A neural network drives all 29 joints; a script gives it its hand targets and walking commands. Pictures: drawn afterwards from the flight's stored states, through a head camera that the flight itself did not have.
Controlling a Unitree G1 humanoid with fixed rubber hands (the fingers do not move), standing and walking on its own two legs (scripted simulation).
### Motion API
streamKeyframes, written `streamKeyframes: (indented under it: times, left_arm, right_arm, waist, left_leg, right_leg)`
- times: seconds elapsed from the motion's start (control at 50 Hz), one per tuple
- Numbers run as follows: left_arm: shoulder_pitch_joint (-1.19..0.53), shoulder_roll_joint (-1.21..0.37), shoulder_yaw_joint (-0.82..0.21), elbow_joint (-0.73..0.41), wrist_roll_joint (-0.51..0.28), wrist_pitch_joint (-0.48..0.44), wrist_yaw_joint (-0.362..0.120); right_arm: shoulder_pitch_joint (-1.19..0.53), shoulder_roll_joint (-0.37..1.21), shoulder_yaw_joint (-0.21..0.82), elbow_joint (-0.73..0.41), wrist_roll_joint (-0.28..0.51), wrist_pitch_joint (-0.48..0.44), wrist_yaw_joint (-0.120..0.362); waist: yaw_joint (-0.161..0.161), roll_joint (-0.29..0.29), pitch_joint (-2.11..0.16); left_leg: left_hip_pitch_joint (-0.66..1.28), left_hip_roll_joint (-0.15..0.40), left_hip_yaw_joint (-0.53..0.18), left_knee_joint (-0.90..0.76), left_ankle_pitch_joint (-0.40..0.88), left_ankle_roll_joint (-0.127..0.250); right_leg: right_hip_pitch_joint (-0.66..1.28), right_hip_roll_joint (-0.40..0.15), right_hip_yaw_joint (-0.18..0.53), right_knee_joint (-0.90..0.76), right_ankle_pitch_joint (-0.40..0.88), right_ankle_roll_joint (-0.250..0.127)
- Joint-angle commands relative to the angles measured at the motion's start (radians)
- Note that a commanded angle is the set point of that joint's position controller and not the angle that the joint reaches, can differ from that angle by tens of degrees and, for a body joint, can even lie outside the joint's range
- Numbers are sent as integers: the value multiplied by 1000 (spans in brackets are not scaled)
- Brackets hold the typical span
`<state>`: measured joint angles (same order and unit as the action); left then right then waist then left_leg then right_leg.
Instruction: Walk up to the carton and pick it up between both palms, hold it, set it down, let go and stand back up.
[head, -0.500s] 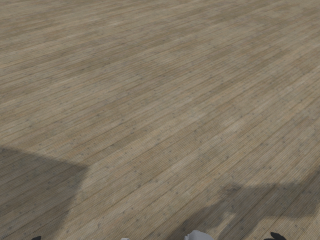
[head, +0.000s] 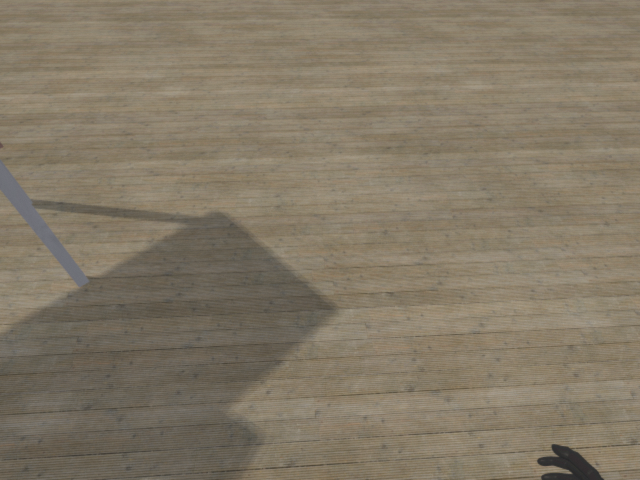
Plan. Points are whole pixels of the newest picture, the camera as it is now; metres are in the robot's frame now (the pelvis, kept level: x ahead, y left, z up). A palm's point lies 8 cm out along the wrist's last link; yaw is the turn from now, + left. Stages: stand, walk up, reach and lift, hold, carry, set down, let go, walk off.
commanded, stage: walk up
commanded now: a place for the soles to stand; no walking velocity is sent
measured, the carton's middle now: out of the picture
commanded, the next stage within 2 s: none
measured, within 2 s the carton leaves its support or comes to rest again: neither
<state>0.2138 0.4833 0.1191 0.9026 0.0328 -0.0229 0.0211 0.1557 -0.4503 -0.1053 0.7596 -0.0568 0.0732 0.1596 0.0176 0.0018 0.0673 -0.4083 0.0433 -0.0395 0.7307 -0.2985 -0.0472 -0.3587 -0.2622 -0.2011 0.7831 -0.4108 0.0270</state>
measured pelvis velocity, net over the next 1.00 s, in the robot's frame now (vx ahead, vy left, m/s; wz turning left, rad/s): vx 0.06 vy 0.27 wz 0.74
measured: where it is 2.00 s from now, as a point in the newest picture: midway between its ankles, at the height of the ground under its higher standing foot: outside the picture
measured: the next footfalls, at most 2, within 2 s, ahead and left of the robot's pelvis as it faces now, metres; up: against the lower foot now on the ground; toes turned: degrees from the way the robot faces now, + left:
right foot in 0.14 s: +0.09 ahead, -0.09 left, +0.00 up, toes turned +3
left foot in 0.42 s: +0.05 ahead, +0.29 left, +0.00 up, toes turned +25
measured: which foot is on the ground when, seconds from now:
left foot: down 0.00-0.16, up 0.18-0.40, down 0.42-0.72, up 0.74-1.00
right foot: up 0.00-0.12, down 0.14-0.46, up 0.48-0.70, down 0.72-1.00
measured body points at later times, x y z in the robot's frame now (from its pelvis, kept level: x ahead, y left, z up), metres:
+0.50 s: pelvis +0.01 +0.13 -0.01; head +0.03 +0.14 +0.44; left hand -0.12 +0.48 -0.10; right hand +0.29 -0.11 -0.10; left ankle +0.02 +0.27 -0.71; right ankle +0.05 -0.07 -0.69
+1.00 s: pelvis +0.06 +0.27 +0.01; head +0.11 +0.26 +0.46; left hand -0.18 +0.54 -0.07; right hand +0.39 +0.13 -0.11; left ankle +0.03 +0.46 -0.69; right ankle +0.15 +0.13 -0.71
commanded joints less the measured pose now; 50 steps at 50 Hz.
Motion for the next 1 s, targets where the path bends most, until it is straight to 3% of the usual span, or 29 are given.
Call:
streamKeyframes:
  times: [0.0, 0.08, 0.1, 0.12, 0.14, 0.16, 0.2, 0.24, 0.34, 0.38, 0.42, 0.44, 0.46, 0.48, 0.5, 0.54, 0.56, 0.58, 0.64, 0.66, 0.68, 0.7, 0.72, 0.74, 0.78, 0.82, 0.86, 0.88, 0.98]
  left_arm:
    - [1, 212, 30, -76, -38, -25, 21]
    - [171, 216, 16, -18, -24, -49, 31]
    - [251, 228, 27, 5, -28, -49, 30]
    - [314, 261, 47, 11, -13, -58, 34]
    - [303, 336, 66, 1, 2, -60, 45]
    - [166, 398, 76, -41, 12, -63, 51]
    - [-1, 333, 60, -82, 2, -74, 46]
    - [61, 282, 40, -50, 10, -81, 46]
    - [99, 333, 62, -21, 4, -86, 34]
    - [67, 318, 49, -16, 0, -74, 28]
    - [82, 214, 6, -22, 0, -61, 26]
    - [40, 187, -5, -58, -19, -54, 26]
    - [0, 245, -3, -60, -22, -53, 37]
    - [5, 229, -20, -57, -33, -52, 37]
    - [38, 235, -17, -32, -37, -57, 32]
    - [130, 242, -14, 17, -42, -71, 37]
    - [175, 230, -17, 41, -36, -73, 39]
    - [174, 228, -19, 40, -39, -76, 40]
    - [210, 218, -11, 46, -36, -78, 45]
    - [300, 206, -13, 58, -43, -86, 47]
    - [373, 250, 8, 86, -28, -95, 55]
    - [421, 329, 45, 66, -9, -104, 64]
    - [235, 359, 44, 8, -7, -108, 73]
    - [128, 378, 48, -43, -16, -107, 70]
    - [147, 321, 34, -21, -17, -122, 61]
    - [188, 315, 26, -4, -18, -122, 51]
    - [192, 290, 22, -15, -21, -114, 44]
    - [187, 302, 25, -12, -19, -112, 43]
    - [80, 309, 17, -44, -18, -97, 41]
  right_arm:
    - [51, -326, -99, -97, 5, -17, -41]
    - [-91, -235, -74, -178, -9, -8, -45]
    - [-154, -239, -67, -216, -12, -3, -38]
    - [-169, -183, -54, -225, -10, 3, -35]
    - [-142, -102, -27, -224, -9, -6, -38]
    - [-127, -162, -41, -213, -25, -8, -42]
    - [-19, -224, -65, -149, -5, -12, -27]
    - [-59, -197, -68, -133, 9, -22, -18]
    - [-100, -183, -57, -76, 17, -32, 1]
    - [-36, -163, -63, -30, 26, -39, 1]
    - [104, -225, -93, 30, 3, -31, -17]
    - [153, -333, -123, 32, -4, -27, -33]
    - [126, -391, -120, 18, 28, -30, -46]
    - [82, -352, -114, 27, 34, -30, -57]
    - [43, -336, -101, 1, 22, -30, -67]
    - [17, -268, -84, -17, 28, -31, -77]
    - [2, -249, -71, -29, 18, -34, -76]
    - [-41, -234, -62, -55, 8, -33, -73]
    - [-48, -222, -57, -82, 4, -33, -65]
    - [-124, -229, -49, -129, 8, -22, -68]
    - [-186, -189, -42, -144, 11, -19, -65]
    - [-124, -75, -2, -150, 13, -25, -61]
    - [-65, -113, -12, -119, -4, -31, -73]
    - [-14, -211, -37, -89, -4, -30, -70]
    - [-71, -229, -46, -50, 7, -34, -57]
    - [-43, -203, -36, -42, 18, -43, -53]
    - [-49, -158, -31, -46, 31, -41, -43]
    - [-102, -157, -28, -66, 28, -34, -34]
    - [-42, -148, -46, 2, 48, -24, -14]
  waist:
    - [-82, 291, -60]
    - [12, 279, -94]
    - [51, 213, -125]
    - [88, 107, -140]
    - [92, -159, -141]
    - [54, -115, -106]
    - [-40, -85, -28]
    - [-13, -134, -8]
    - [3, -201, -43]
    - [-40, -185, -77]
    - [-115, 67, -183]
    - [-175, 413, -149]
    - [-157, 347, -145]
    - [-129, 280, -74]
    - [-94, 194, -55]
    - [-35, 181, -58]
    - [-31, 235, -88]
    - [-19, 168, -79]
    - [-3, 145, -116]
    - [40, 115, -141]
    - [97, 42, -121]
    - [127, -265, -135]
    - [48, -188, -62]
    - [2, -99, -17]
    - [11, -35, 90]
    - [13, -121, -45]
    - [14, -167, -71]
    - [35, -171, -30]
    - [-51, -205, -65]
  left_leg:
    - [190, 150, -423, -413, -99, 307]
    - [-20, 73, -387, -345, -59, 268]
    - [-110, 32, -320, -298, -141, 239]
    - [-278, -51, -241, -212, -230, 170]
    - [-355, -153, -116, 43, -254, 119]
    - [-355, -51, -107, 257, -154, 68]
    - [-293, 45, -136, 285, -57, 45]
    - [-226, 42, -67, 234, -33, 45]
    - [-151, 49, 23, 49, -124, 41]
    - [38, -1, 81, -72, -58, 53]
    - [331, -85, 56, -110, -117, 100]
    - [366, 132, -449, -420, -363, 208]
    - [322, 221, -657, -475, -376, 297]
    - [254, 207, -506, -453, -257, 293]
    - [314, 183, -496, -410, -180, 290]
    - [193, 113, -351, -341, 13, 276]
    - [197, 102, -352, -319, 74, 283]
    - [146, 101, -358, -311, 127, 298]
    - [-4, 79, -363, -320, -29, 281]
    - [-94, 72, -341, -267, -157, 266]
    - [-261, -29, -226, -128, -167, 192]
    - [-415, -172, -123, 202, -253, 123]
    - [-436, -133, -128, 342, -216, 78]
    - [-363, -21, -157, 389, -190, 76]
    - [-367, 8, -158, 368, -111, 52]
    - [-298, 21, -108, 306, -94, 28]
    - [-231, 5, -12, 205, -92, 37]
    - [-202, 12, 7, 185, -58, 27]
    - [133, 3, 46, -7, 18, 51]
  right_leg:
    - [-245, 167, 98, 141, -181, -12]
    - [18, 197, 150, -46, 4, -33]
    - [180, 211, 159, -194, 54, -55]
    - [359, 150, 236, -301, 32, -90]
    - [381, -88, 546, -513, -130, -153]
    - [222, -311, 738, -625, -286, -260]
    - [152, -223, 506, -531, -123, -242]
    - [104, -152, 341, -497, -27, -207]
    - [146, -161, 165, -373, 111, -215]
    - [47, -109, 65, -274, 46, -177]
    - [-132, 2, -52, 49, 64, -105]
    - [-391, 185, -77, 293, -181, -39]
    - [-375, 172, 62, 376, -290, -56]
    - [-387, 119, 116, 329, -177, -53]
    - [-399, 118, 147, 298, -177, -43]
    - [-262, 90, 152, 202, -102, -45]
    - [-200, 114, 133, 128, -94, -34]
    - [-160, 145, 120, 102, -111, -30]
    - [22, 169, 105, -6, 16, -54]
    - [169, 176, 114, -111, 134, -64]
    - [363, 188, 126, -226, 194, -81]
    - [464, -52, 483, -470, -81, -141]
    - [312, -307, 809, -633, -299, -202]
    - [223, -336, 818, -637, -340, -284]
    - [194, -225, 569, -523, 40, -257]
    - [290, -148, 322, -401, 407, -218]
    - [257, -126, 184, -384, 559, -221]
    - [203, -128, 182, -381, 517, -221]
    - [44, -56, 38, -312, 346, -161]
